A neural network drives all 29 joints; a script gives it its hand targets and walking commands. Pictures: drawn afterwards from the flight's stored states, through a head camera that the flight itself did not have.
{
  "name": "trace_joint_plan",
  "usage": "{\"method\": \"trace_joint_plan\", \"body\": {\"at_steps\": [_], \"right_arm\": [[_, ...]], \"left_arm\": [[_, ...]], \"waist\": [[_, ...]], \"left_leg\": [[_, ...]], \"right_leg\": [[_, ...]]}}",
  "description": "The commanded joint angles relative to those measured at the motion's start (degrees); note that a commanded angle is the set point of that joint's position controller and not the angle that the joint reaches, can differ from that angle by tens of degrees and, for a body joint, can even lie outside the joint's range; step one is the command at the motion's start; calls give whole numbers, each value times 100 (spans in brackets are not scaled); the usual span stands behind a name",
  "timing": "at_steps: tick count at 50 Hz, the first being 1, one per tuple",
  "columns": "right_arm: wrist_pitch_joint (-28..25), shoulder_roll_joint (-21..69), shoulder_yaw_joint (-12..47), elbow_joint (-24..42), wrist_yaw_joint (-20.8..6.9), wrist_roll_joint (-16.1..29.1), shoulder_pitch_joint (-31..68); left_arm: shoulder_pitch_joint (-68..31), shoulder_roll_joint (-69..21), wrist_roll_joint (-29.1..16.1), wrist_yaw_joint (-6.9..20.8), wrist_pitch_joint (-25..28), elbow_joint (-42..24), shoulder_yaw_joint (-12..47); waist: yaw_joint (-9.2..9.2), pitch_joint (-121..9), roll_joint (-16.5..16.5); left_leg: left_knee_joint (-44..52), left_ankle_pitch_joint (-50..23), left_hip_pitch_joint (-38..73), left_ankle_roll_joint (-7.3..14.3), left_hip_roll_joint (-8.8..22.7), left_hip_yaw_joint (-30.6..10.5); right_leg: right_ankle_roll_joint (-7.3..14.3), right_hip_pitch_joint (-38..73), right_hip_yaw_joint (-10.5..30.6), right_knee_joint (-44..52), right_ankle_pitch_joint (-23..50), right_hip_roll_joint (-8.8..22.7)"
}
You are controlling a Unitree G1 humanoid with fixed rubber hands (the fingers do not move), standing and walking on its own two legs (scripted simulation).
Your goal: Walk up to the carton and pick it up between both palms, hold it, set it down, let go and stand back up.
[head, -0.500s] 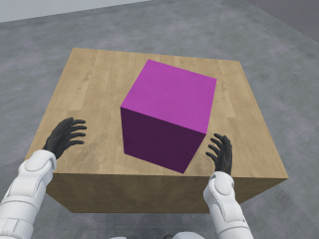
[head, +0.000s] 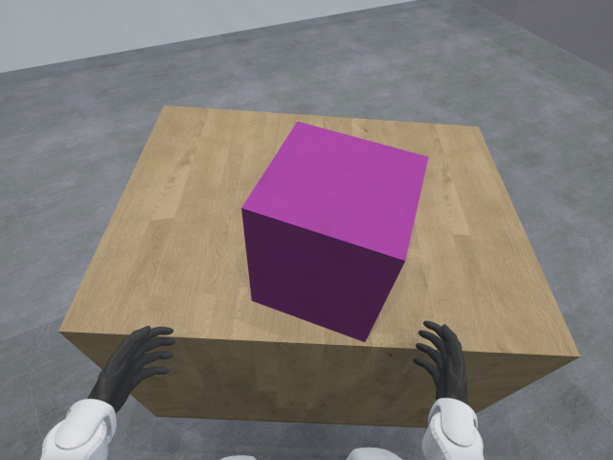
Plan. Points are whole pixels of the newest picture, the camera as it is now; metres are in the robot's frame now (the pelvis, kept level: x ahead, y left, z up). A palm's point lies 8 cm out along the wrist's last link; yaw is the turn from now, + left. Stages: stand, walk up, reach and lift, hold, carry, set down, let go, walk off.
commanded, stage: set down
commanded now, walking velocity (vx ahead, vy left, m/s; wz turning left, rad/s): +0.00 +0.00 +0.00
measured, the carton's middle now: (332, 235) +0.43 -0.05 -0.01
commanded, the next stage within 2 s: let go in 1.08 s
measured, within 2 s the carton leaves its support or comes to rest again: neither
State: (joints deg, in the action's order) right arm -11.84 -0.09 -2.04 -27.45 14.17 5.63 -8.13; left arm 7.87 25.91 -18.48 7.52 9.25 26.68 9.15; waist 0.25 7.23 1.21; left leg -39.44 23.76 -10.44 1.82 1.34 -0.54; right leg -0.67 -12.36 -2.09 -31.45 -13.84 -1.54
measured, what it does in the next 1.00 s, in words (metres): stands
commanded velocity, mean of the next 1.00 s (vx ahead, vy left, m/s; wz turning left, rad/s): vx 0.00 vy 0.00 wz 0.00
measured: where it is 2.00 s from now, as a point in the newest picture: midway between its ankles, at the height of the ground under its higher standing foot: outside the picture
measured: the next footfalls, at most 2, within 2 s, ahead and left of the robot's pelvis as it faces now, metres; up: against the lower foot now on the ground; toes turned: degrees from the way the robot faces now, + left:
none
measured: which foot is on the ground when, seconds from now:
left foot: down 0.00-1.00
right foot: down 0.00-1.00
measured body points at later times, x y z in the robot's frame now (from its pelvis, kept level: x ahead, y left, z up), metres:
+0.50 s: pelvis +0.01 -0.01 +0.01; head +0.02 +0.01 +0.46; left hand +0.21 +0.24 -0.05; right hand +0.17 -0.21 -0.06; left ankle -0.02 +0.09 -0.72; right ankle +0.04 -0.14 -0.72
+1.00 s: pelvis +0.02 +0.00 +0.02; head +0.02 +0.00 +0.46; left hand +0.19 +0.22 -0.07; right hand +0.18 -0.22 -0.07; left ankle -0.02 +0.09 -0.72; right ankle +0.04 -0.14 -0.72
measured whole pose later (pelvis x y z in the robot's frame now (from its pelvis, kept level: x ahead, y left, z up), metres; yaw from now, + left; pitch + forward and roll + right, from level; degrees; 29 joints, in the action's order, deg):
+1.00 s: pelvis +0.02 +0.00 +0.02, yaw +0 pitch -7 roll -2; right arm -13.3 -7.2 -1.8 -38.2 2.9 1.6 -12.7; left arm 12.6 14.0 -4.4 1.9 -1.5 29.8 2.6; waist -0.1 6.6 1.4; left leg -26.5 19.3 -0.2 0.6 0.5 0.7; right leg -0.9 -3.5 -0.9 -21.9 -11.3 -0.6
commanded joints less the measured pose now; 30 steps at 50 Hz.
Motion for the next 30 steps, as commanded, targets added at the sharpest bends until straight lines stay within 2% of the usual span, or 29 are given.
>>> {"method": "trace_joint_plan", "body": {"at_steps": [1, 5, 9, 13, 14, 15, 16, 17, 18, 20, 22, 27, 30], "right_arm": [[-172, -297, -36, 451, 21, -3, 365], [-246, -500, -47, 171, -38, 36, 269], [-264, -571, -108, 258, -202, -89, 259], [-310, -583, -139, 470, -427, -236, 298], [-466, 48, 279, 2006, -69, -6, -133], [-335, -427, 263, 682, -205, -159, -158], [-338, -361, 195, 843, -228, -125, 86], [-328, -377, 177, 693, -271, -174, 35], [-389, -281, 227, 982, -254, -140, -106], [-425, -422, 136, 586, -341, -219, -137], [-516, -544, 28, 508, -432, -239, -41], [-597, -628, -78, 399, -513, -270, -4], [-564, -641, -22, 244, -519, -251, -49]], "left_arm": [[-715, 848, 240, 73, -21, -811, -590], [-572, 483, 578, 166, -439, -675, -725], [-564, 288, 785, 141, -589, -701, -872], [-605, 269, 834, 18, -500, -736, -948], [-828, 1145, 353, 190, -146, -1303, -1172], [-486, 477, 804, 6, -301, -784, -955], [-931, 774, 861, 19, -329, -638, -1193], [-931, 706, 863, -3, -352, -601, -1166], [-848, 771, 773, 9, -312, -810, -1165], [-668, 569, 907, -36, -388, -649, -1124], [-673, 463, 884, -82, -441, -735, -1020], [-719, 472, 848, -135, -466, -718, -966], [-642, 434, 929, -124, -493, -590, -1018]], "waist": [[183, -797, 642], [184, -433, 580], [128, -333, 481], [33, -472, 429], [13, -797, -612], [-120, -399, 226], [-115, -444, 144], [-112, -376, 247], [-103, -551, 199], [-97, -597, 518], [-47, -742, 632], [87, -836, 561], [70, -731, 510]], "left_leg": [[1400, -1901, -714, -355, 248, -60], [1449, -2459, -138, -481, 217, -27], [1575, -2420, -14, -471, 181, 79], [1663, -2254, -142, -427, 134, 199], [1535, -1768, -416, -445, -68, 174], [1796, -1798, -8, -679, 47, -111], [1718, -1723, -194, -657, -2, 43], [1733, -1577, -235, -664, 16, 75], [1700, -1588, -208, -652, 19, 111], [1693, -1772, -55, -720, 64, 81], [1646, -2010, 58, -787, 102, 42], [1613, -2279, 50, -917, 106, -29], [1650, -2370, 45, -959, 89, -45]], "right_leg": [[512, 1484, 464, 493, 833, 243], [497, 1308, 377, 777, 963, 186], [501, 1345, 323, 947, 861, 140], [481, 1461, 312, 963, 838, 142], [-33, 1955, 767, 1048, 1452, 574], [9, 1425, 472, 902, 1422, 382], [-22, 1541, 557, 977, 1025, 388], [20, 1449, 526, 931, 867, 377], [8, 1523, 568, 936, 983, 408], [98, 1402, 484, 882, 917, 319], [134, 1302, 416, 881, 886, 259], [37, 1392, 411, 923, 967, 276], [0, 1475, 404, 963, 1051, 275]]}}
